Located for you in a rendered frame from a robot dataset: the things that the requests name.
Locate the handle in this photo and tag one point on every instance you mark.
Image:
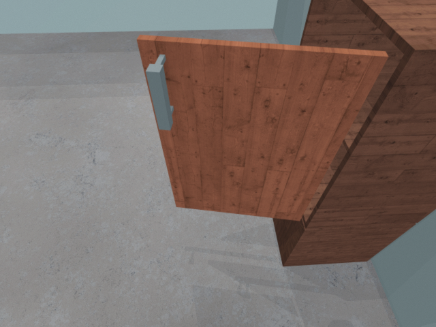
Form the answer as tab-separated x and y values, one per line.
157	84

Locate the cupboard door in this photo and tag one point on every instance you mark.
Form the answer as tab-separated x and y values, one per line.
256	125

